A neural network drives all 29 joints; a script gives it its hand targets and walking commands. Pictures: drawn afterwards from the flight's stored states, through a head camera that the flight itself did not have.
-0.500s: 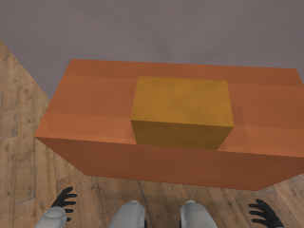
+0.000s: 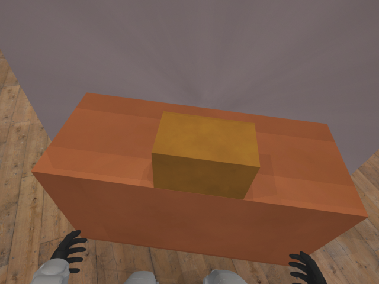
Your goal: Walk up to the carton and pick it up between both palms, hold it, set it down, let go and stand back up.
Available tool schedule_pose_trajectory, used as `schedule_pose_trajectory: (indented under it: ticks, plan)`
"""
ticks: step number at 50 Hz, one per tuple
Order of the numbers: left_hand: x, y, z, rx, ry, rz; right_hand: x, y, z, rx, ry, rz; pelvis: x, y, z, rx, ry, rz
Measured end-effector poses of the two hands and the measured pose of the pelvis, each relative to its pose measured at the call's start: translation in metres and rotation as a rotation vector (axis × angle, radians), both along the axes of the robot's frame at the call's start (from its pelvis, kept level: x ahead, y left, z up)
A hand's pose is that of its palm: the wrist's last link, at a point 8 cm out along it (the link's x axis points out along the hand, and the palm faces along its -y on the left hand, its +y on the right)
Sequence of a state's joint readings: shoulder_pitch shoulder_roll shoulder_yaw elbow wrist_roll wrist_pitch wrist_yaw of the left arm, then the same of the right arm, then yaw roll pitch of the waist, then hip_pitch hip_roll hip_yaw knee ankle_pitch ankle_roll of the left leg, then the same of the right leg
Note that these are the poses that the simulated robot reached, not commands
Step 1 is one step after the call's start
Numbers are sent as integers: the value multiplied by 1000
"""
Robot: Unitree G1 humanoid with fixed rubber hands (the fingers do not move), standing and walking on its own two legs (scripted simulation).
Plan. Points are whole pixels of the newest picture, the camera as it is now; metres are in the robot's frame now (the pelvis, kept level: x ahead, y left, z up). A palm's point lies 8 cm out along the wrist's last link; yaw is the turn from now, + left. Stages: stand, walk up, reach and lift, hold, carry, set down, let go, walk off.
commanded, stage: reach and lift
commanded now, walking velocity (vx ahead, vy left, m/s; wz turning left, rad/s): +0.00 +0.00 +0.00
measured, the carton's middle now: (203, 155) +0.48 -0.03 -0.07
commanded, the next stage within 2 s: none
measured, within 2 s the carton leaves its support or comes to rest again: neither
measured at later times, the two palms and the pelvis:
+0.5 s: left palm (79, 242) +0.20 +0.24 -0.04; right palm (309, 278) +0.15 -0.23 -0.03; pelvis +0.00 +0.00 +0.02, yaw -1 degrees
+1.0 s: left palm (68, 223) +0.23 +0.27 -0.01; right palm (279, 238) +0.22 -0.19 -0.03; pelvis +0.07 +0.02 +0.03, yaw -1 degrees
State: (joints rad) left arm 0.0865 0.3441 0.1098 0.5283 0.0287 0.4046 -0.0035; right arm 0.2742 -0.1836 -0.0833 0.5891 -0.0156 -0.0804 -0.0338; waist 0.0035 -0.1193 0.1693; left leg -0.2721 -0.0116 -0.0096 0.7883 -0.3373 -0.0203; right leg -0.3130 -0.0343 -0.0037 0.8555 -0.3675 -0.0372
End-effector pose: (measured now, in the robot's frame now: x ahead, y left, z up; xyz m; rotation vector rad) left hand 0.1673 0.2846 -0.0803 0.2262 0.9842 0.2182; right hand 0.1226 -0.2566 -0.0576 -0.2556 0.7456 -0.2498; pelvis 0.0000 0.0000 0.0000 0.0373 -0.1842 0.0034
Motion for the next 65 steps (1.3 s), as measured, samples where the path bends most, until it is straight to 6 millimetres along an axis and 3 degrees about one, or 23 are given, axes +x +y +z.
schedule_pose_trajectory:
  ticks: [8,14,23,32,39,47,53,57,65]
  plan:
    - [2,-6,20,63,-73,-104,16,18,-24,102,-27,48,-7,11,-3,-75,22,-57]
    - [15,-21,36,-51,-222,-39,30,24,4,120,-189,23,-11,2,3,12,30,-12]
    - [35,-39,39,-111,-278,-100,23,27,24,101,-170,-8,-3,2,15,-2,43,-15]
    - [29,-42,37,-127,-330,-90,42,21,33,118,-231,-11,17,8,24,-20,65,-39]
    - [37,-23,42,-133,-430,-34,69,47,30,186,-252,5,36,11,27,-21,87,-27]
    - [56,-18,62,-145,-540,-85,97,69,33,245,-353,-44,64,20,32,-39,116,-30]
    - [67,-20,76,-143,-600,-131,100,65,29,248,-387,-76,79,26,34,-48,118,-21]
    - [71,-26,80,-152,-625,-145,103,58,37,236,-453,-87,84,28,35,-51,125,-24]
    - [83,-41,75,-189,-630,-153,114,46,43,234,-469,-59,78,24,34,-48,133,-28]
